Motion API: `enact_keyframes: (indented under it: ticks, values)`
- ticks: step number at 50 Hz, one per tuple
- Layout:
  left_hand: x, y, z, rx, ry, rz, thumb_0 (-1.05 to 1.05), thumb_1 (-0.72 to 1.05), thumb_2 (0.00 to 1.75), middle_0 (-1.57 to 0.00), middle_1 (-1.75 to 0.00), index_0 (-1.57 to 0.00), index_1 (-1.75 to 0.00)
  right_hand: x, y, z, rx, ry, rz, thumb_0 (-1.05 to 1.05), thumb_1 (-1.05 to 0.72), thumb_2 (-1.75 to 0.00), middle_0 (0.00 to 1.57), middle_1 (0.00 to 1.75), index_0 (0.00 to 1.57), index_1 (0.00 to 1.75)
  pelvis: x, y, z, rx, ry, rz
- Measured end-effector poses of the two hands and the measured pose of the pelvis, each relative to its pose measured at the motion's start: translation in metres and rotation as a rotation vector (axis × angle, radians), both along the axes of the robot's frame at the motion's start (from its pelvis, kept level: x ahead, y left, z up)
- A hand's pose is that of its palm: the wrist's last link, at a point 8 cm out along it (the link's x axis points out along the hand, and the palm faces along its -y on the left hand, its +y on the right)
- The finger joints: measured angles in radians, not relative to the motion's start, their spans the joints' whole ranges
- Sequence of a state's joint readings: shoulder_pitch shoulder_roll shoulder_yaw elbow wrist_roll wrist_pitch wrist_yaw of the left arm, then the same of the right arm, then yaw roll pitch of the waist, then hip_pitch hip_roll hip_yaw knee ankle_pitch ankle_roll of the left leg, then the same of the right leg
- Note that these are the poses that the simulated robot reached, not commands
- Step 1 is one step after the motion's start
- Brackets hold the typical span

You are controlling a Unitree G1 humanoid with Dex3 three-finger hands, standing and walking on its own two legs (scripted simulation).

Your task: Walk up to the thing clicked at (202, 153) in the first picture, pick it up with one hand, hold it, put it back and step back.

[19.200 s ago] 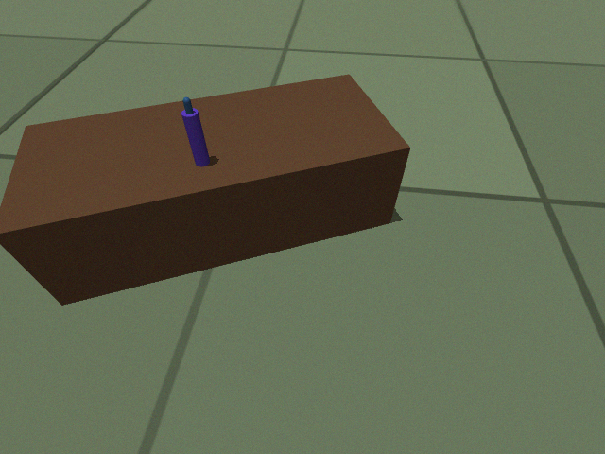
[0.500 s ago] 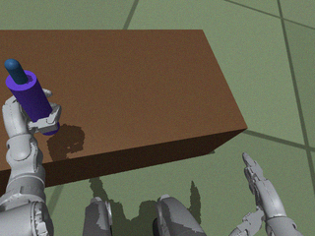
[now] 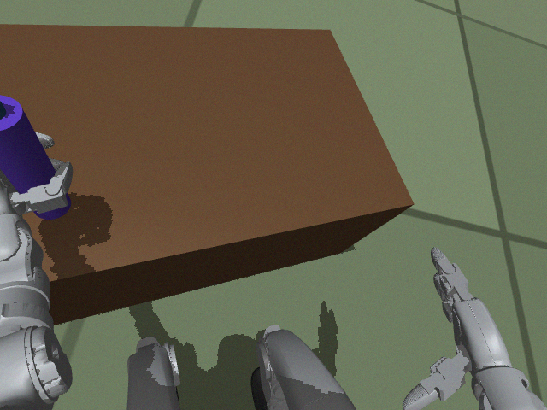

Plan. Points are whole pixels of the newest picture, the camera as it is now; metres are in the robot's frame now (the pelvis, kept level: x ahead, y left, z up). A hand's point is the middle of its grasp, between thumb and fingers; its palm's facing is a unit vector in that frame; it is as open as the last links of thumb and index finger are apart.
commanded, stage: lower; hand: left
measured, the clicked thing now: (20, 156) +0.49 +0.24 +0.01
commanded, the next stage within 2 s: loosen in 0.90 s
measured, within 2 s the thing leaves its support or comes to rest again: rests again in 1.68 s
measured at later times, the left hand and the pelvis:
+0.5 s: hand (56, 190) +0.49 +0.23 -0.10, palm faces +0.25 -0.97 -0.03, open 6.9 cm; pelvis +0.00 +0.00 -0.03, yaw -1 degrees
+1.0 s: hand (64, 191) +0.50 +0.23 -0.12, palm faces +0.25 -0.97 -0.03, open 6.9 cm; pelvis -0.01 +0.00 -0.05, yaw -2 degrees
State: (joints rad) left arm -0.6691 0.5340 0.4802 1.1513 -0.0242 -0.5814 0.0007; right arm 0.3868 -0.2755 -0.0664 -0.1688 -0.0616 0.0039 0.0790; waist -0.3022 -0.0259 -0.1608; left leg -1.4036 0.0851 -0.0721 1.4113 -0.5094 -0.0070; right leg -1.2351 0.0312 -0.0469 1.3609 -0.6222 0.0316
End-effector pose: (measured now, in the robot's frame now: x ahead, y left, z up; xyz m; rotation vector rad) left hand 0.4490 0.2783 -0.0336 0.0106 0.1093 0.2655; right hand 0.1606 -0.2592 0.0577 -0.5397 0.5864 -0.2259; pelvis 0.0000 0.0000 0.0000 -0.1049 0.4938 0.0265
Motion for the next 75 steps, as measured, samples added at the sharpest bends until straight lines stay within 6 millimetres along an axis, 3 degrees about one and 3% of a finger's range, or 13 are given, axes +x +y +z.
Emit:
enact_keyframes:
  ticks: [19,44,56,64,75]
  values:
    - [0.007,0.001,-0.055,-0.004,0.017,-0.009,-0.01,-0.02,1.09,-0.9,-1.04,-0.92,-1.06,0.002,0.001,0.001,-0.099,-0.01,0.029,-0.01,0.5,-0.06,0.06,0.05,0.06,0.05,-0.002,0.001,-0.026,-0.017,0.056,-0.01]
    - [0.017,-0.004,-0.082,0.0,0.023,-0.011,-0.02,-0.02,1.1,-0.9,-1.04,-0.93,-1.06,-0.004,0.004,-0.002,-0.143,-0.02,0.055,-0.01,0.51,-0.06,0.07,0.05,0.06,0.05,-0.008,-0.001,-0.046,-0.026,0.083,-0.018]
    - [0.017,-0.002,-0.083,0.0,0.002,-0.008,-0.02,-0.03,1.09,-0.9,-1.04,-0.93,-1.05,-0.005,0.008,-0.003,-0.151,-0.03,0.073,-0.01,0.52,-0.06,0.07,0.05,0.06,0.05,-0.011,0.001,-0.052,-0.031,0.086,-0.016]
    - [0.021,-0.001,-0.077,-0.008,-0.043,0.006,-0.01,-0.09,0.82,-0.92,-0.94,-0.94,-0.94,-0.007,0.009,-0.001,-0.163,-0.028,0.072,-0.01,0.51,-0.05,0.07,0.05,0.06,0.05,-0.012,0.002,-0.053,-0.033,0.087,-0.016]
    - [0.03,0.0,-0.07,-0.008,-0.04,-0.003,-0.01,-0.3,0.41,-0.66,-0.58,-0.68,-0.58,-0.013,0.011,-0.001,-0.147,-0.01,0.051,-0.01,0.52,-0.05,0.07,0.05,0.06,0.05,-0.012,0.006,-0.051,-0.036,0.09,-0.019]
